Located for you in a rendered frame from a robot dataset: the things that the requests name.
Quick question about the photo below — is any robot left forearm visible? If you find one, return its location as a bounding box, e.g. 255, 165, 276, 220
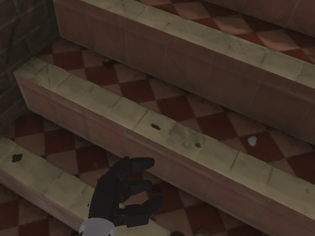
77, 217, 115, 236

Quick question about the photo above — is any robot left hand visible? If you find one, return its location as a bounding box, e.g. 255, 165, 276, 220
88, 156, 164, 228

